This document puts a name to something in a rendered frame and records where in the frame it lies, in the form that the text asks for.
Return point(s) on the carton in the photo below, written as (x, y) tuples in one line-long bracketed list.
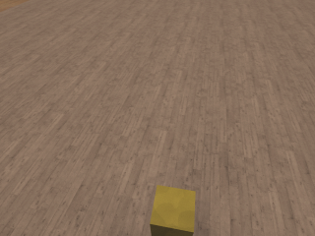
[(173, 212)]

